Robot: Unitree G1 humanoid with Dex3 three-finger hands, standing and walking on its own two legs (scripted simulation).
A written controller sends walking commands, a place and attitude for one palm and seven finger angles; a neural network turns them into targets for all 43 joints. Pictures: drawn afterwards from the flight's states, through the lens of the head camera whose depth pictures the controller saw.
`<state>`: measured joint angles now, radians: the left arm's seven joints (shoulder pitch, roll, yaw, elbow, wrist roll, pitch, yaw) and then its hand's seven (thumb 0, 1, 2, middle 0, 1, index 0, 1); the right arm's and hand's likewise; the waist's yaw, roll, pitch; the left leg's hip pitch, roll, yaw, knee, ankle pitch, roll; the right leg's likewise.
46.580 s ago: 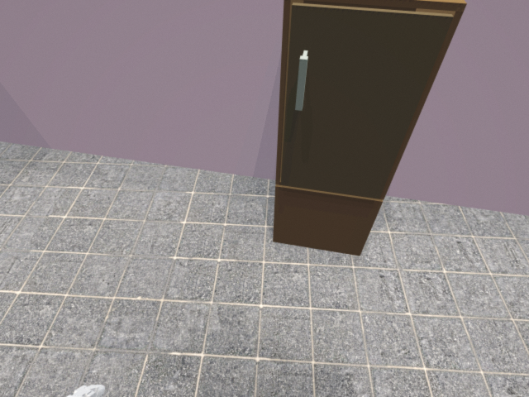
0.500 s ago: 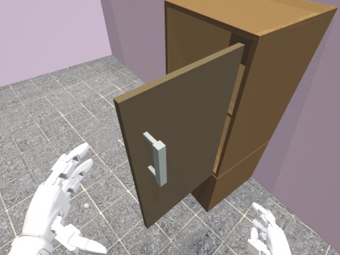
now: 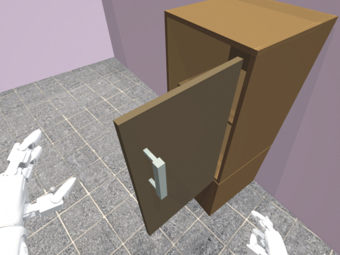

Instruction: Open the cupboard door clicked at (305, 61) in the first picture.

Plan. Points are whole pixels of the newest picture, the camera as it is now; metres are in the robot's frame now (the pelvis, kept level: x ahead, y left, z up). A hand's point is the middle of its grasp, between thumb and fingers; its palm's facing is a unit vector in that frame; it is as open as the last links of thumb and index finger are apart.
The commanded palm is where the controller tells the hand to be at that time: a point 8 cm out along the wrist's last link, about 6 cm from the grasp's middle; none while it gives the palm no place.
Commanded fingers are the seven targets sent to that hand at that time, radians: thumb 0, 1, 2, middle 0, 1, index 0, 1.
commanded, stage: draw the hand back to the body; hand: left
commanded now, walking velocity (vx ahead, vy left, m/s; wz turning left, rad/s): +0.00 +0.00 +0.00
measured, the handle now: (155, 174) +0.28 +0.08 +0.06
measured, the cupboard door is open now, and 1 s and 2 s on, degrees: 95 95 95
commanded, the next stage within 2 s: step back with the hand held close in 0.54 s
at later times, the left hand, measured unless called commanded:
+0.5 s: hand (46, 182) +0.19 +0.25 +0.16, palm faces +0.46 -0.79 -0.39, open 7.5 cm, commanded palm +0.14 +0.29 +0.17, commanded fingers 0.00 0.90 0.90 -0.20 -0.30 -0.20 -0.30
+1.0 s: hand (38, 197) +0.16 +0.25 +0.15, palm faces +0.36 -0.78 -0.51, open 7.4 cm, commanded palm +0.10 +0.29 +0.18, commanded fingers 0.00 0.90 0.90 -0.20 -0.30 -0.20 -0.30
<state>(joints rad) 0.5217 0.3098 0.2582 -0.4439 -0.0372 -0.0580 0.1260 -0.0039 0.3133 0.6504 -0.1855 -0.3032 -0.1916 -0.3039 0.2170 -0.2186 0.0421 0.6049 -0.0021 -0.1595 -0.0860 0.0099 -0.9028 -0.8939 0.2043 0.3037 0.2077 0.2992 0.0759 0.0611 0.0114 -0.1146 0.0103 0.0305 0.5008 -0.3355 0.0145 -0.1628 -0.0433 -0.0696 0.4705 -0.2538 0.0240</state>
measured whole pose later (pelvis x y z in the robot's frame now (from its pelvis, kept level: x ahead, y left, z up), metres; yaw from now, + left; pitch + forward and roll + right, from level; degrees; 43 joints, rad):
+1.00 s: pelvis -0.05 +0.00 +0.00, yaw -1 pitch +0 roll +0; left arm 0.56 0.39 0.39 -0.47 -0.03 -0.15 0.13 0.01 0.88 0.90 -0.21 -0.30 -0.22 -0.30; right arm 0.17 -0.24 -0.01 0.55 0.01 -0.02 -0.09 0.01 -0.90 -0.89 0.20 0.30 0.21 0.30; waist 0.01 0.03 0.05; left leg -0.23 0.01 0.05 0.49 -0.25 0.01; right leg -0.28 -0.04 -0.05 0.45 -0.16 0.02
